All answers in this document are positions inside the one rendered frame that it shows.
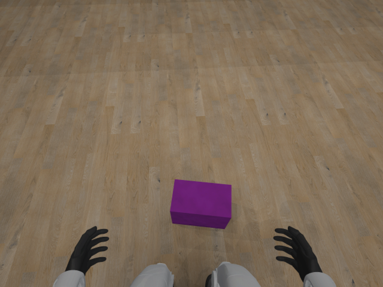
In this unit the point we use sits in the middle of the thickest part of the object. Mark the carton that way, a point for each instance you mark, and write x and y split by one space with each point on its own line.
201 204

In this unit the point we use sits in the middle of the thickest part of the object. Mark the left robot thigh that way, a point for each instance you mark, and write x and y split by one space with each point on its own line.
154 276

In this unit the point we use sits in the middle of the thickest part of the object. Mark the right robot thigh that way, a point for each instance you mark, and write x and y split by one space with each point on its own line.
233 275

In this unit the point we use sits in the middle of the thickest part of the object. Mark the left robot forearm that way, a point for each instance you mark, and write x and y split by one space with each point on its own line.
70 278

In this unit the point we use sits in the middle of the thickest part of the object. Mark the robot thigh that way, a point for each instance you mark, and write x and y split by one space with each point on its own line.
233 275
154 276

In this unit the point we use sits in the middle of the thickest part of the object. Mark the right robot forearm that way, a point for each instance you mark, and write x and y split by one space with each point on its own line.
318 279

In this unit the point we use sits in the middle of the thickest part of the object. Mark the robot left hand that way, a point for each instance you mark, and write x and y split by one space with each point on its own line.
80 258

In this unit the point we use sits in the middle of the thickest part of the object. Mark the robot right hand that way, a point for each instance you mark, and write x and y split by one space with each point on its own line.
304 261

